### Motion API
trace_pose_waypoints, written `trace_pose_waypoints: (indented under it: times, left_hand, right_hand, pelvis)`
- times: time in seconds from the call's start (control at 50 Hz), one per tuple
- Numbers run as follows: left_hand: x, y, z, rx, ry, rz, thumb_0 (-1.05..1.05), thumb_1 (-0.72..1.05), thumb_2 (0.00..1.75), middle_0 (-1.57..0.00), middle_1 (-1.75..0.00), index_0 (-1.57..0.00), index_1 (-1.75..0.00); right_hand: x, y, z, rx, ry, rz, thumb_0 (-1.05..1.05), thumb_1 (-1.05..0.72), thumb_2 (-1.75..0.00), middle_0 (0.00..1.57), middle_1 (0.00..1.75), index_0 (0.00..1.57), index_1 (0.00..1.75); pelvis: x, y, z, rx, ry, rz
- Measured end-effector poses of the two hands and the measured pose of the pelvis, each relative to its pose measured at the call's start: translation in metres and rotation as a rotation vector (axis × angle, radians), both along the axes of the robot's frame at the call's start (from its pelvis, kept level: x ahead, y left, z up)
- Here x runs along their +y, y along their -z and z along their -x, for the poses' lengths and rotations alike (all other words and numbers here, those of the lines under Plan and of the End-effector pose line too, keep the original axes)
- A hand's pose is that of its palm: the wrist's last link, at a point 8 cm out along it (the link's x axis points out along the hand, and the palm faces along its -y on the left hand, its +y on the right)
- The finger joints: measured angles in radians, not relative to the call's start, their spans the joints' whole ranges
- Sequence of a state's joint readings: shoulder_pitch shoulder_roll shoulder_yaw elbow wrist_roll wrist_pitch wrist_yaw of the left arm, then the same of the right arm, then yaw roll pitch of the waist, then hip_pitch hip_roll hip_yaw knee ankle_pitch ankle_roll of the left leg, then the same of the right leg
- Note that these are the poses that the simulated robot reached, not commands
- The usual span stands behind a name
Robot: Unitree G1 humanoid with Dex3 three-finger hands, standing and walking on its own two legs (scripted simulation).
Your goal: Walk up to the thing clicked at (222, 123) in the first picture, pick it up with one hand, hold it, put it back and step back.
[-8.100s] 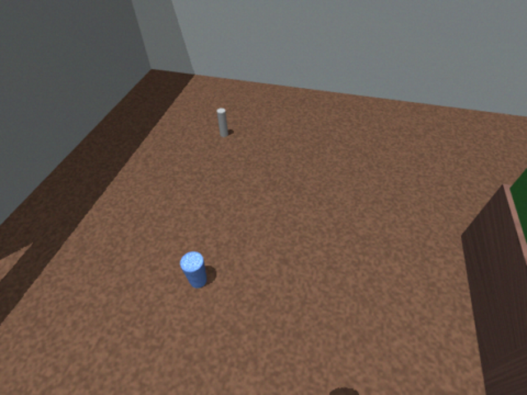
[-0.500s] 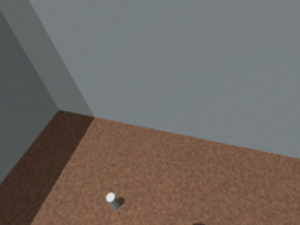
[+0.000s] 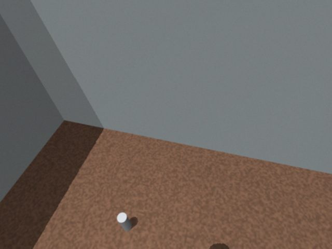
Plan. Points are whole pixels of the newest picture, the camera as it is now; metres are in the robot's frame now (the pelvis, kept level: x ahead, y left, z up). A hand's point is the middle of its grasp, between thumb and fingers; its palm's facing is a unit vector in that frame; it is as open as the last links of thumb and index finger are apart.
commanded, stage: go down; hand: left
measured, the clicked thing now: (124, 222) +0.38 +0.25 -0.70
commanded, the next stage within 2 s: none
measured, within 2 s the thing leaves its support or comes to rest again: neither
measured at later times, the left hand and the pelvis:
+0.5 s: hand out of the picture +0.14 +0.28 -0.19, palm faces +0.06 -0.94 -0.34, open 16.3 cm; pelvis -0.01 +0.02 -0.05, yaw +0 degrees
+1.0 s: hand out of the picture +0.13 +0.29 -0.20, palm faces +0.10 -0.94 -0.33, open 17.3 cm; pelvis -0.02 +0.02 -0.10, yaw +0 degrees
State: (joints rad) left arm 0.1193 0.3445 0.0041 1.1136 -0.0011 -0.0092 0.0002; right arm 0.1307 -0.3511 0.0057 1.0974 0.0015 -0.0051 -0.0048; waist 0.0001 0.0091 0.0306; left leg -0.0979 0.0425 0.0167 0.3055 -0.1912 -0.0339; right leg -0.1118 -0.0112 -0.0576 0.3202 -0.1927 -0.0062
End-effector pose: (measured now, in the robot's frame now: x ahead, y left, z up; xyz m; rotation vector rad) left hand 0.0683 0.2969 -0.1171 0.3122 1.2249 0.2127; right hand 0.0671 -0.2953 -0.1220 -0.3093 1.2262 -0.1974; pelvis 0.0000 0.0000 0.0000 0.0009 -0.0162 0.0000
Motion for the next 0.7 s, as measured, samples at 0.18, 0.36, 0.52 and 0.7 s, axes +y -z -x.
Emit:
trace_pose_waypoints:
  times: [0.18, 0.36, 0.52, 0.7]
  left_hand:
    - [0.002, 0.01, -0.066, -0.134, -0.008, 0.017, 0.01, 0.55, 0.54, -0.08, -0.13, -0.09, -0.12]
    - [0.019, 0.021, -0.072, -0.13, -0.012, 0.001, 0.0, 0.04, 0.19, -0.07, -0.06, -0.07, -0.05]
    - [0.026, 0.035, -0.061, -0.157, -0.016, 0.006, 0.0, -0.32, 0.06, -0.08, -0.06, -0.08, -0.05]
    - [0.03, 0.041, -0.057, -0.173, -0.024, 0.005, 0.0, -0.51, 0.02, -0.09, -0.05, -0.09, -0.05]
  right_hand:
    - [0.028, 0.007, -0.008, -0.14, 0.013, -0.039, 0.01, -0.98, -0.92, 0.2, 0.3, 0.2, 0.3]
    - [0.042, 0.017, -0.009, -0.208, 0.039, -0.059, 0.01, -0.94, -0.91, 0.2, 0.3, 0.2, 0.3]
    - [0.048, 0.025, -0.034, -0.311, -0.001, -0.026, 0.01, -0.89, -0.89, 0.2, 0.3, 0.2, 0.3]
    - [0.061, 0.026, -0.068, -0.431, -0.05, -0.007, 0.01, -0.87, -0.89, 0.2, 0.3, 0.2, 0.3]
  pelvis:
    - [0.0, 0.016, 0.014, 0.116, 0.0, -0.001]
    - [0.008, 0.035, 0.011, 0.182, 0.01, 0.005]
    - [0.016, 0.057, 0.011, 0.231, 0.005, 0.017]
    - [0.019, 0.073, 0.01, 0.262, -0.002, 0.032]
